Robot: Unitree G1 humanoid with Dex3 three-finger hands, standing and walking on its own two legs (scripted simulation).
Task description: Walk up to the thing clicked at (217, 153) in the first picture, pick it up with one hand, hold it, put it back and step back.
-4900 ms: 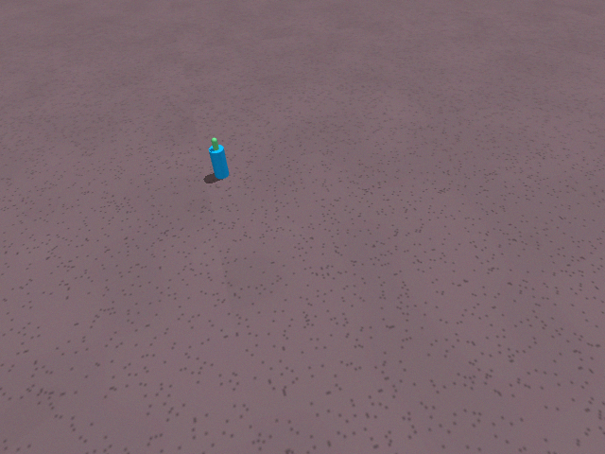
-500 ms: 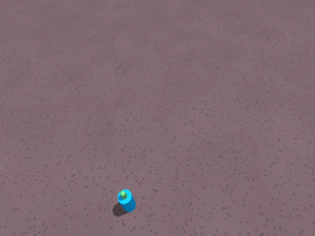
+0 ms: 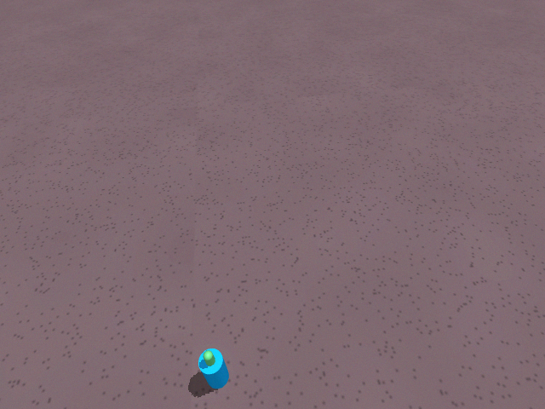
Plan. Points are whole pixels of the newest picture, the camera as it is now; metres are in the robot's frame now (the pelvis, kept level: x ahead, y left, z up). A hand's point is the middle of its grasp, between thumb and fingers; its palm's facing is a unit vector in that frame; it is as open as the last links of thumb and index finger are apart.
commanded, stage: walk up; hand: left
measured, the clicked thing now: (213, 366) +0.39 +0.23 -0.66
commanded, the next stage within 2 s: stand in 0.56 s
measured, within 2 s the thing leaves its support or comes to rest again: neither
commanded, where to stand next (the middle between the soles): +0.07 -0.01 m, yaw +0 degrees
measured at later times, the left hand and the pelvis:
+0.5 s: hand out of the picture +0.07 +0.26 -0.16, palm faces +0.01 -0.94 -0.33, open 7.4 cm; pelvis +0.01 +0.01 +0.00, yaw +0 degrees
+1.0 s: hand out of the picture +0.10 +0.26 -0.15, palm faces +0.00 -0.94 -0.34, open 7.4 cm; pelvis +0.02 +0.01 +0.00, yaw +1 degrees
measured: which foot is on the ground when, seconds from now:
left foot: down 0.00-1.00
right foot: down 0.00-1.00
